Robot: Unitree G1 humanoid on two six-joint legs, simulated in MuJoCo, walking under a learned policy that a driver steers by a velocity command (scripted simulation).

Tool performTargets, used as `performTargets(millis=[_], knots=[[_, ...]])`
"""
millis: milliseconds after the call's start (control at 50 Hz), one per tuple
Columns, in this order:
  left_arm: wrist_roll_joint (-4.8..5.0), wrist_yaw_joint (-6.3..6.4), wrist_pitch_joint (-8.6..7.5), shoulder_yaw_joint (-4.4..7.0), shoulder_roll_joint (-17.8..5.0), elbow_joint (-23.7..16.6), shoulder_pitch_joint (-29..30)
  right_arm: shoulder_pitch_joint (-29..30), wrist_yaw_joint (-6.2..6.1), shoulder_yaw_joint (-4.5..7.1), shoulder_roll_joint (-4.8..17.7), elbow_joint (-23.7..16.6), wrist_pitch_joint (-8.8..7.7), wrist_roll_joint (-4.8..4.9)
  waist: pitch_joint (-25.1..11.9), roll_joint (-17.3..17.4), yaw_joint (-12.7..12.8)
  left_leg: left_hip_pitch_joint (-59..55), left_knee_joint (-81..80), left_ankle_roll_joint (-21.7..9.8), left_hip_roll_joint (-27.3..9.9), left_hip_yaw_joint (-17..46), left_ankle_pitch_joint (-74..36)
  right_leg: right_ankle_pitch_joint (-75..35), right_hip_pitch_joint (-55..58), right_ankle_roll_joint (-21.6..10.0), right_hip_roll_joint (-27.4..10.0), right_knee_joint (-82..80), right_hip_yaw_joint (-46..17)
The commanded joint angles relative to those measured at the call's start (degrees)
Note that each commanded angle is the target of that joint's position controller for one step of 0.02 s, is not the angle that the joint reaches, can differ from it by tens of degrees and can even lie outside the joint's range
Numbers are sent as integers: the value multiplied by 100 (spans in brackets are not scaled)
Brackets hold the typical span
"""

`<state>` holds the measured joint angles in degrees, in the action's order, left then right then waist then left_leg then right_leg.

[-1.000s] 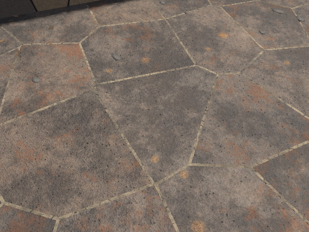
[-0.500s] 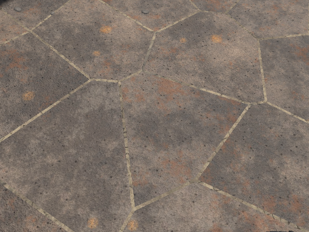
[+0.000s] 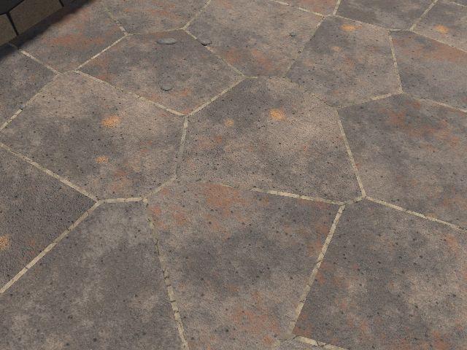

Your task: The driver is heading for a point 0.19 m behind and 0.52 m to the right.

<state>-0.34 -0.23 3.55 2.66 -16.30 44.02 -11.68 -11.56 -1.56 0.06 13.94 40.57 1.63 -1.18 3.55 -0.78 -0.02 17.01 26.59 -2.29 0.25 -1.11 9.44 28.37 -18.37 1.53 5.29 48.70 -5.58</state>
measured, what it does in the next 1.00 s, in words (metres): steps on the spot, turning right: right foot, then left foot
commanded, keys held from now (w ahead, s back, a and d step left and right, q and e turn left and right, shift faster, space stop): e+shift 1.00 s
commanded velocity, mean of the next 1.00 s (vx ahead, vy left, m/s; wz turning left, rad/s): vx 0.01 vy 0.00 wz -0.85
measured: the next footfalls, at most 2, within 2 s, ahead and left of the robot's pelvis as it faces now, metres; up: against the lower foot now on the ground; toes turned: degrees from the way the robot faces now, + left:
right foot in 0.18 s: -0.01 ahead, -0.10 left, +0.00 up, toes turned -6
left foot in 0.66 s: +0.09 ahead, +0.05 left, +0.00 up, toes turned -41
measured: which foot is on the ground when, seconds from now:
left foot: down 0.00-0.18, up 0.20-0.64, down 0.66-1.00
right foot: up 0.00-0.16, down 0.18-0.66, up 0.68-1.00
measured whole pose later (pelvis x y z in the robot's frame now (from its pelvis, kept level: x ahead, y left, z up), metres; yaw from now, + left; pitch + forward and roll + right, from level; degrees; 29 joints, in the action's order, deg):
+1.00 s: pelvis -0.02 +0.00 +0.00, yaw -52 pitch +0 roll +0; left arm -0.2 -4.2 5.2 4.3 -19.0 38.8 -9.8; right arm -10.4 -1.3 2.0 16.8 38.5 1.5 -1.8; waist 6.5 -1.1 -0.1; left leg 9.9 25.5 -0.7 -3.5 -10.4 14.9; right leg 23.7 -24.7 2.6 -1.0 51.5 0.3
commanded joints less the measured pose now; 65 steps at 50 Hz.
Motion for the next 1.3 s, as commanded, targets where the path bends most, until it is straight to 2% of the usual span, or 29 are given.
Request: performTargets(millis=[20, 120, 160, 180, 200, 220, 240, 260, 300, 480, 620, 640, 660, 680, 700, 720, 740, 800, 900, 980, 1060, 1080, 1100, 1120, 1140, 1160, 1180, 1220, 1300], knots=[[21, -45, -8, 98, -454, -275, -168, -135, -13, 384, 1087, -253, 14, 5, -700, 1018, -99, -920, -709, -974, -1409, 1076, -1365, -38, -124, -31, -100, -196, 452], [34, -134, -43, 99, -412, -377, -196, 103, -10, 478, 1152, -245, 110, -20, -715, 1058, -17, -636, -563, -830, -1600, 652, -832, -280, 382, -307, -272, -971, 786], [-7, -126, -90, 133, -462, -321, -501, 204, -24, 517, 1193, -237, 132, 13, -663, 756, 193, -17, 46, -375, -1468, 195, -281, -990, 1110, -580, -252, -2102, 541], [-99, -77, -130, 225, -825, -385, -512, 67, 0, 503, 1040, -255, 158, -1, -348, -350, 186, 713, 1171, 95, -1017, -334, 706, -948, 1182, -835, -982, -3244, -935], [-92, -56, -135, 439, -1719, -562, -526, 423, -50, 401, 731, -704, 179, -7, 49, -1601, 177, 2154, 2097, 512, 166, -544, 2577, -2265, 1015, -1521, -2457, -3581, -3263], [-182, -2, -141, 496, -1646, -478, -837, 833, -118, 396, 816, -761, 205, -38, 39, -1079, 459, 2006, 3149, 458, 90, 328, 2643, -2912, 702, -1982, -2462, -3483, -3196], [-107, 49, -142, 427, -1336, -463, -560, 666, -96, 405, 846, -688, 218, 52, 36, -667, 145, 1944, 3380, 431, -40, 522, 2098, -2830, 685, -1886, -2055, -3311, -2516], [-49, 70, -111, 381, -1133, -508, -192, 510, -68, 434, 928, -587, 182, 87, 91, -489, -51, 1880, 3296, 411, -106, 524, 1557, -2668, 658, -1594, -1625, -3249, -2023], [5, 76, -105, 349, -954, -605, -14, 324, 1, 475, 1010, -466, 129, -54, -257, -602, -78, 1787, 3403, 450, -36, 428, 1188, -3489, 1059, -1414, -1206, -2990, -1706], [-29, 4, -108, 533, -1264, -580, -708, 846, 11, 378, 919, -728, 84, 45, -537, -614, 318, 1700, 2117, 475, 267, 683, 1291, -3468, 1654, -1454, -1097, -2662, -2750], [-28, -57, -115, 574, -1322, -712, -102, 401, -116, 369, 1033, -640, -52, 133, -586, -745, -23, -195, 315, 315, 550, 803, 1029, -3318, 720, -925, -658, -2515, -3357], [20, -47, -126, 552, -1262, -736, 56, 201, -171, 376, 1040, -585, -85, 109, -550, -650, -199, -817, -512, 304, 459, 788, 544, -2781, 333, -677, -431, -2361, -3250], [59, -30, -158, 484, -993, -724, -145, 190, -235, 432, 1286, -569, -116, 78, -678, -18, -89, -1578, -1129, 168, -276, 1316, 465, -1209, -262, -351, -2, -1824, -2745], [89, -5, -174, 383, -577, -779, -603, 359, -249, 493, 1756, -741, -80, 37, -935, 1245, 159, -2224, -1428, -351, -1892, 2859, 853, 426, -1111, -62, 762, -444, -1419], [-133, 18, -153, 509, -1181, -709, -506, 519, -194, 487, 1720, -769, -28, -9, -670, 979, 60, -1363, -1526, -857, -2269, 3248, 695, 476, -1375, -2, 671, 517, -690], [-201, -27, -124, 563, -1344, -729, -286, 506, -151, 414, 1385, -737, -9, -5, -444, 848, 100, -987, -1394, -1012, -2153, 2760, 218, 140, -1255, 10, 235, 1125, -542], [-200, -96, -82, 560, -1293, -641, -307, 699, -107, 342, 1107, -739, -4, 17, -220, 679, 166, -687, -1288, -932, -1754, 2005, -88, -227, -1188, 6, 85, 1532, -433], [-47, -284, 25, 483, -1084, -537, -504, 765, -138, 286, 997, -786, -11, -26, -248, 867, 197, -807, -1048, -809, -1241, 816, -1139, -648, -1287, 125, -69, 2135, 17], [-15, -364, 70, 310, -784, -856, 255, -1, -82, 411, 1166, -536, -49, -58, -302, 964, -234, -1691, -833, -917, -1588, 341, -2002, -535, -1615, 250, -493, 1136, 452], [41, -418, 85, 216, -596, -1063, 453, 52, 50, 505, 1282, -495, -83, -69, -493, 1121, -193, -1398, -529, -757, -1711, -322, -2473, -388, -675, 60, -615, 0, 821], [-3, -347, 89, 256, -642, -1171, 431, -37, 165, 571, 1388, -451, -80, 95, -618, 1174, -103, -1146, 210, -390, -1902, -703, -2315, -584, 152, -197, -427, -1200, 1135], [-65, -292, 49, 280, -647, -1094, 126, -10, 186, 582, 1390, -437, -55, 164, -705, 898, 142, -796, 793, -147, -1855, -922, -1945, -1132, 724, -314, -366, -1915, 1065], [-163, -188, -32, 384, -978, -925, -409, -221, 215, 574, 1318, -399, -44, 163, -870, 33, 427, 78, 1969, 206, -1564, -1146, -905, -1804, 1705, -515, -650, -2722, 160], [-83, -93, -88, 601, -2056, -1061, -469, -255, 253, 408, 708, -875, 0, 47, -830, -1866, 135, 2019, 3445, 722, -564, -1286, 2950, -4488, 2376, -1253, -2526, -2809, -2594], [59, -84, -113, 681, -1943, -1051, -945, 347, 145, 410, 961, -969, 97, -119, -1259, -987, 746, 2230, 4072, 739, -398, -43, 3039, -5040, 2336, -1940, -2599, -2668, -2669], [42, -46, -108, 590, -1688, -966, -787, 424, 117, 413, 962, -969, 124, -50, -996, -789, 546, 2304, 4203, 698, -508, 190, 2580, -4547, 2164, -1920, -2305, -2693, -2210], [18, -28, -74, 517, -1432, -962, -453, 325, 132, 429, 1032, -866, 80, -22, -711, -587, 346, 2190, 3866, 609, -635, 318, 1892, -2412, 1800, -1696, -1829, -3010, -1870], [-17, -63, -64, 412, -1177, -1072, -8, 263, 192, 512, 1257, -725, 51, -165, -459, -885, 182, 1991, 3491, 557, -521, 224, 1232, 387, 1288, -1480, -1274, -3594, -1926], [-51, -153, -269, 398, -1249, -882, -420, 407, 294, 477, 1080, -620, -1, -187, -279, -533, 196, 2119, 2843, 601, -308, 289, 868, 873, 1225, -1558, -1149, -3836, -2295]])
